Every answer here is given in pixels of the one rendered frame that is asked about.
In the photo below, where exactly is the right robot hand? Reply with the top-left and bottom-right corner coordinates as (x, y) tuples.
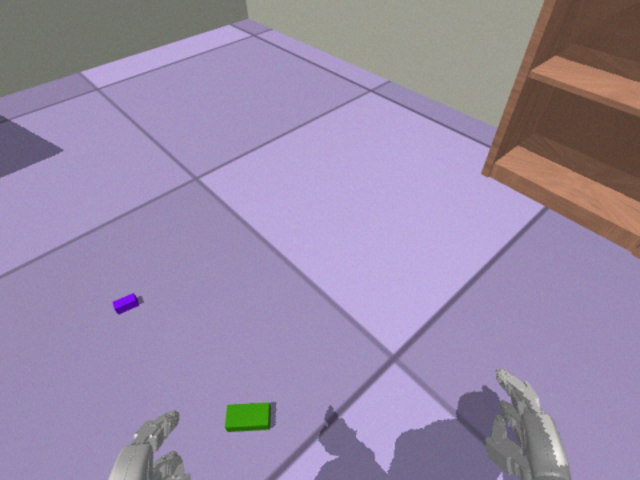
(485, 368), (571, 480)

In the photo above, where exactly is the left robot hand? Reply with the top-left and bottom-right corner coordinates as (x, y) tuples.
(108, 411), (191, 480)

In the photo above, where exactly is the bookshelf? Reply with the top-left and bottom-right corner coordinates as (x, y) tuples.
(481, 0), (640, 259)

